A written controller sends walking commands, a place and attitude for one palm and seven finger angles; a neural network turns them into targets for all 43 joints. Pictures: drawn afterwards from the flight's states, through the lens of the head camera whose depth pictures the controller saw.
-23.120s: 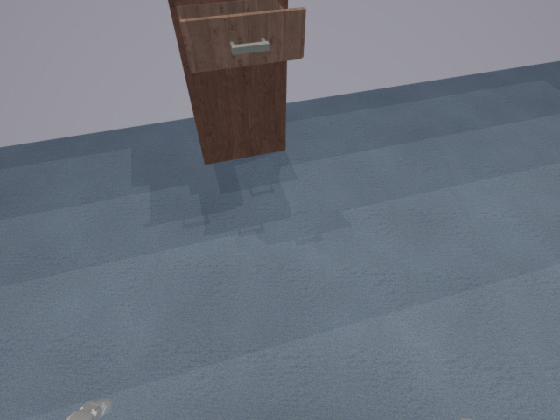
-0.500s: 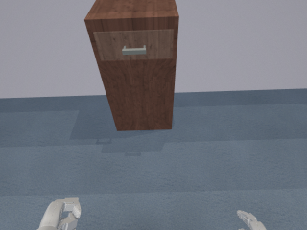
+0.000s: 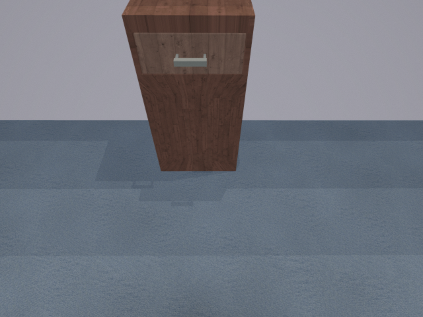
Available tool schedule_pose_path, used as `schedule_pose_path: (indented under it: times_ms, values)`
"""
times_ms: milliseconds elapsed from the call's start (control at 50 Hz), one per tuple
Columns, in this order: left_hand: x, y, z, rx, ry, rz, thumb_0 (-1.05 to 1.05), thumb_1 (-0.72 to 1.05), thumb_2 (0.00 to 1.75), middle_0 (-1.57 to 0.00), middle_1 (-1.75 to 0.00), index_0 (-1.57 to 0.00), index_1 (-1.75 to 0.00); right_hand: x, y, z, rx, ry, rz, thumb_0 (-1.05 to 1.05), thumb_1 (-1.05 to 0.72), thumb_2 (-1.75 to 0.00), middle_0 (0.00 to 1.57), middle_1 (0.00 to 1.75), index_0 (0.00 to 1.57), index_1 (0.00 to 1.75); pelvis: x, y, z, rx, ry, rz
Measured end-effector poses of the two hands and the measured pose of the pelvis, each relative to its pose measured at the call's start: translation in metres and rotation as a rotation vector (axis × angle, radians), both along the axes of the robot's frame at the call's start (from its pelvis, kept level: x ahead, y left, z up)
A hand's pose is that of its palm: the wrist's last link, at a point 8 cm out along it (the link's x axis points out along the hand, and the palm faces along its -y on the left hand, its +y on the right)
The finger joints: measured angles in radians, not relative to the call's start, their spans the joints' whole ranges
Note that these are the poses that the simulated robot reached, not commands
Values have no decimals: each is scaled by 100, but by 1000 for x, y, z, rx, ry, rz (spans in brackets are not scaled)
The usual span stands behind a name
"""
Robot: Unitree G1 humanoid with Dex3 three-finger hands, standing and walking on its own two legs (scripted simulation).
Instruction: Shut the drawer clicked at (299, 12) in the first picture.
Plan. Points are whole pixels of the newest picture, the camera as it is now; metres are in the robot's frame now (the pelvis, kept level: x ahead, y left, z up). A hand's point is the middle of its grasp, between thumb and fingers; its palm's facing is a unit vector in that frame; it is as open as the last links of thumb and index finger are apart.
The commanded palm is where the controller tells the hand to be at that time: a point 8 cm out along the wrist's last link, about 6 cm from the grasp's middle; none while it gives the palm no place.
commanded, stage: let the arm hang, fingers relaxed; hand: left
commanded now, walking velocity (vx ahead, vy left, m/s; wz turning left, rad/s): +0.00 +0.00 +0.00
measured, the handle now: (190, 59) +0.96 +0.14 -0.03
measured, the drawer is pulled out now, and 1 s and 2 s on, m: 0.00 0.00 0.00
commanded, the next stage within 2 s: look to check the result in 0.42 s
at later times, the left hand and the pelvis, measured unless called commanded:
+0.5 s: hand out of the picture +0.04 +0.19 -0.17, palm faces +0.00 -0.97 -0.22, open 7.4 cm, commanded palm none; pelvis +0.00 -0.01 +0.00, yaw +0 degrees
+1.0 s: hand out of the picture +0.08 +0.22 -0.16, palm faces -0.01 -0.95 -0.30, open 7.4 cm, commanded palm none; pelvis +0.02 -0.02 +0.01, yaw +0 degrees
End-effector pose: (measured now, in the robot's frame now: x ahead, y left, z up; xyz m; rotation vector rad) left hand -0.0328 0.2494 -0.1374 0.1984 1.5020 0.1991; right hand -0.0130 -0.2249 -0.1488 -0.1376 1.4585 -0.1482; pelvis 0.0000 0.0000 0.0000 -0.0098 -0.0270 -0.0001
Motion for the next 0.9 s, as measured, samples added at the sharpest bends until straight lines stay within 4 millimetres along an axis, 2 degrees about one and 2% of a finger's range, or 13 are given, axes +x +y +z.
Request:
schedule_pose_path:
  times_ms: [120, 280, 420, 600, 740, 900]
  values:
    - [30, -10, -4, -24, -91, -20, 0, 91, 90, -26, -37, -25, -37, 15, 2, 0, 2, -58, -2, 1, -90, -90, 20, 30, 20, 30, -1, 1, 0, 3, -4, -3]
    - [60, -21, -5, -50, -166, -42, 0, 91, 90, -21, -32, -21, -31, 25, -6, 3, -16, -92, -6, 0, -91, -90, 20, 30, 20, 30, 1, -2, 1, 5, -2, -5]
    - [65, -20, -4, -44, -165, -49, 0, 91, 90, -20, -31, -20, -30, 24, -16, 6, -32, -82, -11, 0, -90, -90, 20, 30, 20, 30, 4, -5, 1, 4, -3, -7]
    - [65, -8, 1, -7, -141, -49, 0, 91, 90, -20, -30, -20, -30, 27, -31, 8, -54, -65, -3, 0, -90, -90, 20, 30, 20, 30, 7, -9, 3, 3, -2, -6]
    - [73, 2, 6, 22, -149, -56, 0, 91, 90, -20, -30, -20, -30, 41, -44, 11, -76, -85, 13, 1, -90, -90, 20, 30, 20, 30, 10, -12, 3, 3, -3, -5]
    - [92, 9, 11, 41, -187, -72, 0, 91, 90, -20, -30, -20, -30, 67, -58, 17, -100, -133, 37, 1, -90, -90, 20, 30, 20, 30, 13, -14, 4, 4, -1, -4]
